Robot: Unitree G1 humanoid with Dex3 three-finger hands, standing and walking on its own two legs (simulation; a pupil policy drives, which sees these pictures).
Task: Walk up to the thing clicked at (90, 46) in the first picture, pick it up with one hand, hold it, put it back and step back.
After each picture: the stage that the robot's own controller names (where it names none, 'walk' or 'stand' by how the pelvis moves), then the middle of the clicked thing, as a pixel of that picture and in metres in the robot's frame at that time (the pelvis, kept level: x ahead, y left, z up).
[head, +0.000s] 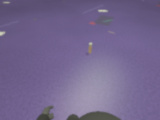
stand; (90, 48) +1.45 +0.05 -0.65
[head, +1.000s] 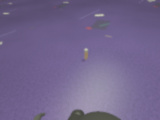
walk; (86, 54) +1.32 +0.23 -0.64
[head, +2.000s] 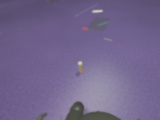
walk; (80, 67) +0.85 +0.26 -0.65
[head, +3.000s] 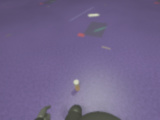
walk; (77, 85) +0.52 +0.22 -0.65
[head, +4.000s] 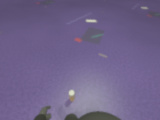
stand; (71, 96) +0.40 +0.20 -0.65
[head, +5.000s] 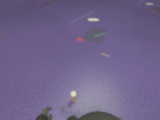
stand; (74, 96) +0.39 +0.19 -0.66
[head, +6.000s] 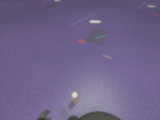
stand; (75, 98) +0.39 +0.18 -0.65
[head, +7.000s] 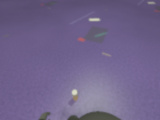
stand; (75, 95) +0.41 +0.19 -0.66
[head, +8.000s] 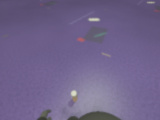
stand; (74, 96) +0.39 +0.20 -0.66
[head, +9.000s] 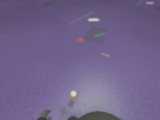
stand; (74, 96) +0.39 +0.20 -0.66
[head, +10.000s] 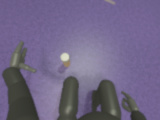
go down; (66, 61) +0.46 +0.21 -0.34
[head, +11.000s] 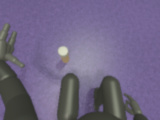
go down; (64, 56) +0.47 +0.22 -0.27
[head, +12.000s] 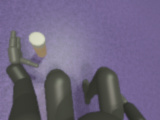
close in; (40, 47) +0.47 +0.26 -0.17
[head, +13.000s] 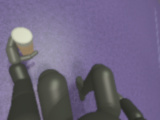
close; (25, 45) +0.46 +0.28 -0.16
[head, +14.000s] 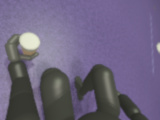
lift; (29, 47) +0.43 +0.27 -0.17
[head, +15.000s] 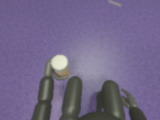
lift; (62, 69) +0.32 +0.20 -0.02
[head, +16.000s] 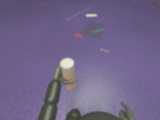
hold; (69, 75) +0.31 +0.16 +0.05
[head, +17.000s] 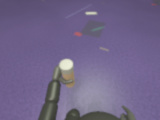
hold; (68, 75) +0.31 +0.16 +0.04
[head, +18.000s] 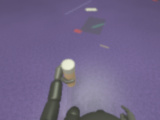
crouch; (69, 75) +0.32 +0.15 +0.02
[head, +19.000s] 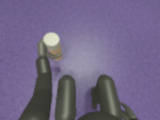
crouch; (55, 49) +0.47 +0.20 -0.05
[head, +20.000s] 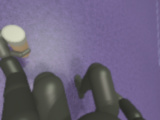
lower; (20, 45) +0.46 +0.27 -0.17
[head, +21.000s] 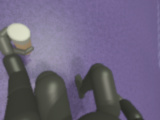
lower; (23, 43) +0.47 +0.27 -0.17
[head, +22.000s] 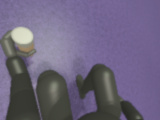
lower; (26, 45) +0.45 +0.27 -0.17
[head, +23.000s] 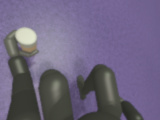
lower; (29, 45) +0.45 +0.27 -0.16
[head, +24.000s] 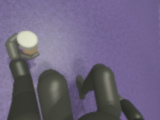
loosen; (30, 48) +0.44 +0.26 -0.17
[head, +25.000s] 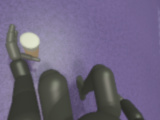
withdraw; (31, 49) +0.44 +0.26 -0.17
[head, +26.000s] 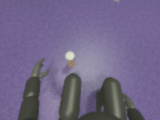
walk; (70, 60) +0.46 +0.19 -0.28
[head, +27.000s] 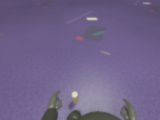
stand; (75, 97) +0.38 +0.16 -0.59
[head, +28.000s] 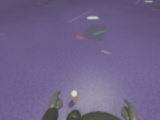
stand; (74, 96) +0.39 +0.17 -0.60
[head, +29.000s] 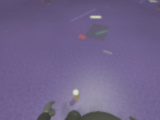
stand; (76, 95) +0.39 +0.17 -0.63
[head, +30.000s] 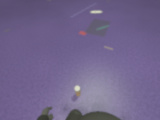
walk; (77, 91) +0.42 +0.17 -0.65
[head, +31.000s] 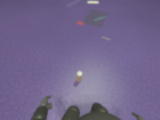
walk; (79, 77) +0.56 +0.12 -0.63
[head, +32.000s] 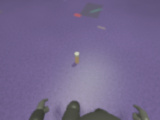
walk; (77, 58) +0.87 +0.24 -0.63
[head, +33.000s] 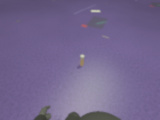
stand; (82, 60) +1.02 +0.17 -0.65
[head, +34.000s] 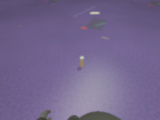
stand; (81, 62) +1.02 +0.19 -0.66
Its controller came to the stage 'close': yes
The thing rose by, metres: 0.68
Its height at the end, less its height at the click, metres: +0.00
